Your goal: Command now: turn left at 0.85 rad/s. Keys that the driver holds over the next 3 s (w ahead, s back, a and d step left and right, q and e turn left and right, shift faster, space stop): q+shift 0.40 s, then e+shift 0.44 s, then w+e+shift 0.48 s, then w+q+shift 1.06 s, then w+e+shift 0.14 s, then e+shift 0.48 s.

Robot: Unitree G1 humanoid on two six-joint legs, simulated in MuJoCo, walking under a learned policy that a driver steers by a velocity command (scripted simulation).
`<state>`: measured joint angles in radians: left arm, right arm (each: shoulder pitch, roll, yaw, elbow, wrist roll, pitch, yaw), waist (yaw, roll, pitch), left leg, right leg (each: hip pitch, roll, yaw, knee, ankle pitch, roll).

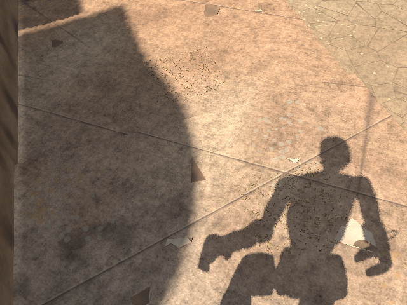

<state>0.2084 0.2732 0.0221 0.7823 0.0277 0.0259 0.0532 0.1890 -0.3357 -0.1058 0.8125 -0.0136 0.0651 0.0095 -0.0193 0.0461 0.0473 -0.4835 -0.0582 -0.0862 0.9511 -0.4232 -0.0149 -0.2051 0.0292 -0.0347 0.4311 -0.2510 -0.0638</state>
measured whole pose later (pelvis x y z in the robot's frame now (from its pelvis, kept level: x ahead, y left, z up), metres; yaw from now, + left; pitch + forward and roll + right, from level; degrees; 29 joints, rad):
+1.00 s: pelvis +0.03 +0.01 -0.01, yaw +5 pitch +1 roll +1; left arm 0.35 0.28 0.07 0.73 0.01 0.04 -0.03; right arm 0.16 -0.30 -0.05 0.73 -0.04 0.01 0.02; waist 0.02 0.05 0.02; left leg -0.45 0.02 0.04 1.00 -0.41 -0.01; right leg -0.23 0.06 0.00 0.54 -0.34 -0.11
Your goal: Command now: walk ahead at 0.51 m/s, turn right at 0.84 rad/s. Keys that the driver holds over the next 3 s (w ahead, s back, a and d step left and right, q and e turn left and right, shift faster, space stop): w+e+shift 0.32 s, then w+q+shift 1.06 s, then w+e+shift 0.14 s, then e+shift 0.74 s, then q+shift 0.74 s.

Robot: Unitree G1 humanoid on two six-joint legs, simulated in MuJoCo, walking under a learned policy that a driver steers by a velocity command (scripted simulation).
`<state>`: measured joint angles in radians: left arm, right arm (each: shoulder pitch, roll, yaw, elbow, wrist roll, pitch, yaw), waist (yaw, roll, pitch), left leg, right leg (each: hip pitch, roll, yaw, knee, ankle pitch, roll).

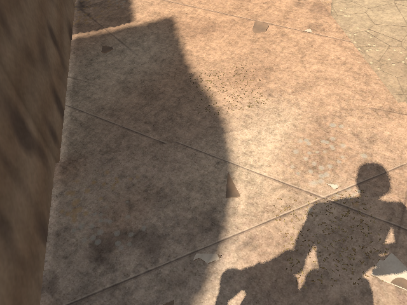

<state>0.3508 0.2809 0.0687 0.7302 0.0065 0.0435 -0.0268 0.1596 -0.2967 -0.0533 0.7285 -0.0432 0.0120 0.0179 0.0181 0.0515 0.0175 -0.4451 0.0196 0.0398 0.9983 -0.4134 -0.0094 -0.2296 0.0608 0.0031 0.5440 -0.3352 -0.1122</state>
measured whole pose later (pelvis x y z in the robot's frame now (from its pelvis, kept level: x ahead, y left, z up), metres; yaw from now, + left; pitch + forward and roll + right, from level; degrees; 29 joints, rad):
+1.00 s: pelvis +0.69 -0.10 +0.00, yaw +1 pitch +2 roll -2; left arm 0.43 0.31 0.05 0.85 0.02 -0.11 0.00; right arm 0.13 -0.36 -0.07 0.72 -0.03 0.00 0.07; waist 0.05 0.05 0.00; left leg -0.77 0.07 0.03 1.18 -0.15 0.09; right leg 0.01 0.01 -0.18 0.31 -0.35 0.00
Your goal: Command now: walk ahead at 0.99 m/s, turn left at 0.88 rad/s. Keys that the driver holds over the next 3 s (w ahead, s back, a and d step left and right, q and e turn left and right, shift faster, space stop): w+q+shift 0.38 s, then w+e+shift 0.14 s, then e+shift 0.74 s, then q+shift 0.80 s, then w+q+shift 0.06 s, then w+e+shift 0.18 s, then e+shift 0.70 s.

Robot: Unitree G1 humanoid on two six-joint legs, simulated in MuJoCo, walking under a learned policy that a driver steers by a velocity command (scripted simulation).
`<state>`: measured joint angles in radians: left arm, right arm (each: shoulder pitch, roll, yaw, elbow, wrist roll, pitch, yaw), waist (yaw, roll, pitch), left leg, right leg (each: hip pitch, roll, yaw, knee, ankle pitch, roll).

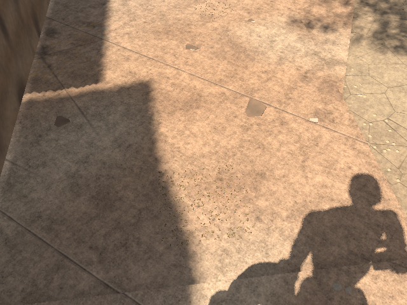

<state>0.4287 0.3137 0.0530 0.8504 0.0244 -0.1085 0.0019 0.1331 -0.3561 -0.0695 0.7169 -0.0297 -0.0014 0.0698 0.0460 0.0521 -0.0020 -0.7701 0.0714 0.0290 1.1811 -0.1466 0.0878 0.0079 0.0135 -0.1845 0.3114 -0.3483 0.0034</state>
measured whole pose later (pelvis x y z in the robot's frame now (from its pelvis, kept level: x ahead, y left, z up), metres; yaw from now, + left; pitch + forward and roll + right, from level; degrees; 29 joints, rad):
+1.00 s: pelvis +0.82 +0.14 -0.04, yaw +5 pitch +1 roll -1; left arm 0.43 0.28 0.07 0.84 -0.01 0.01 0.00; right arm -0.04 -0.26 0.04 0.64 -0.03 -0.01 -0.02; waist 0.11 0.04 0.11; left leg -0.64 -0.02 -0.14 0.73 -0.11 -0.03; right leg -0.21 0.22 0.22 0.47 -0.24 -0.11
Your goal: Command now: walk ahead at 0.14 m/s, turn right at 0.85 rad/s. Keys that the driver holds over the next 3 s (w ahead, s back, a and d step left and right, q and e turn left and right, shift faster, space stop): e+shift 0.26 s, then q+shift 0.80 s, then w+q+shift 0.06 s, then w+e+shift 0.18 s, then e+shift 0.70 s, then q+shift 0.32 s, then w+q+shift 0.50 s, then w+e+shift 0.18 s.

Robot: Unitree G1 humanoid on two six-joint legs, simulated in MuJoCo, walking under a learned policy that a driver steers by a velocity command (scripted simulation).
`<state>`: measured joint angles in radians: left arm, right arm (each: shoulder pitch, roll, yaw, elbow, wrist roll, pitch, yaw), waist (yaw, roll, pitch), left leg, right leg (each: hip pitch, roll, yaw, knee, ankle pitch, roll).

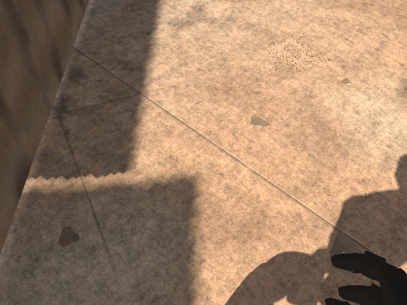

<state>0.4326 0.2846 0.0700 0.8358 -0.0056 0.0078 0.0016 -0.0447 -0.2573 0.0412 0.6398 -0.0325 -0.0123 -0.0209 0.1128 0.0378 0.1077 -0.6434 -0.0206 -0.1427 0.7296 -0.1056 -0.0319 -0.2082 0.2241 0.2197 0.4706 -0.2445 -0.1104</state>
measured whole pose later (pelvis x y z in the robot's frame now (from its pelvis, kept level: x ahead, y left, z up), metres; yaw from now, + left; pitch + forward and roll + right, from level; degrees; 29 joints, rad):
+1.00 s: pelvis +0.06 +0.07 +0.00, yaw +10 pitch +1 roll -1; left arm 0.16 0.32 0.05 0.71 0.03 0.05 0.01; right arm 0.25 -0.33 -0.08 0.67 0.00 0.06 0.01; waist -0.01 -0.05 0.08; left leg -0.25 -0.10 -0.07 0.50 -0.25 0.09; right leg -0.51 -0.04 0.02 1.09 -0.41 0.06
